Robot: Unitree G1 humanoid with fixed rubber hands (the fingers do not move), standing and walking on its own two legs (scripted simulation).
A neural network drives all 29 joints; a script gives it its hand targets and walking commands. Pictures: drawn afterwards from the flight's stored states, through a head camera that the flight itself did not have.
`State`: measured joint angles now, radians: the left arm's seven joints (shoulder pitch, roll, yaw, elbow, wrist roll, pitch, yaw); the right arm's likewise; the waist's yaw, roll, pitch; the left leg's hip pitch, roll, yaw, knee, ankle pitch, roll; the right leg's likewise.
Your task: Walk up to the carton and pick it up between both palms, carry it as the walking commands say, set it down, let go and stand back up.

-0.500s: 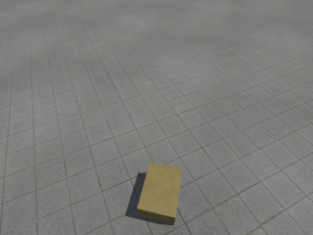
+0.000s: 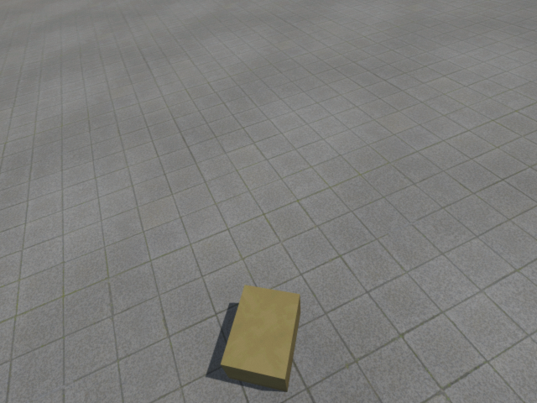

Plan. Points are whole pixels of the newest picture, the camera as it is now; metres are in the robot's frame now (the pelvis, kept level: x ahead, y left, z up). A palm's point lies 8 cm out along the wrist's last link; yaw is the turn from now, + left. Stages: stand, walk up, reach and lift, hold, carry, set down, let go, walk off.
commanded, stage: walk up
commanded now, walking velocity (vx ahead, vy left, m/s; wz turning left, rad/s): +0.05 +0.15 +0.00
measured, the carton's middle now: (264, 335) +0.51 +0.09 -0.71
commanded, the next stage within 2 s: none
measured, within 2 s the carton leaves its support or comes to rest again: neither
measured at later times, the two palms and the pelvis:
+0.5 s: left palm out of the picture -0.01 +0.31 -0.16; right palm out of the picture +0.12 -0.13 -0.14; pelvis +0.06 +0.09 -0.01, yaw +0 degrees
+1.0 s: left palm out of the picture +0.06 +0.43 -0.16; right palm out of the picture +0.08 -0.12 -0.14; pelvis +0.06 +0.16 -0.02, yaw -7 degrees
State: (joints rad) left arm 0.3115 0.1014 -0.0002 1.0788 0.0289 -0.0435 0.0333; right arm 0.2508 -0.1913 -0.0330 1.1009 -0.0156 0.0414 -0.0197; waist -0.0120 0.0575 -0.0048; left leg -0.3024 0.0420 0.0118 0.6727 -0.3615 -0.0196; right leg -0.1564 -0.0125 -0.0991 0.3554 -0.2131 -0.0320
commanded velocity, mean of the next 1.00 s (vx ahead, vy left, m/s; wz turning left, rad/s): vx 0.05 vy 0.09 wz -0.09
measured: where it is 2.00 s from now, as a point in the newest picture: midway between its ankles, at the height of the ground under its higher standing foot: outside the picture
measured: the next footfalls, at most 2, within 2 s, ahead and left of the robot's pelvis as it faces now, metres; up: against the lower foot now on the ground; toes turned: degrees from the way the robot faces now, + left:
left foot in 0.34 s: +0.09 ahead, +0.30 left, +0.00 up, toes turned -13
right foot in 1.36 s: +0.04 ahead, +0.07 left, +0.00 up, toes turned -9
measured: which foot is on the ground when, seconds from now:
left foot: up 0.00-0.32, down 0.34-1.00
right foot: down 0.00-0.96, up 0.98-1.00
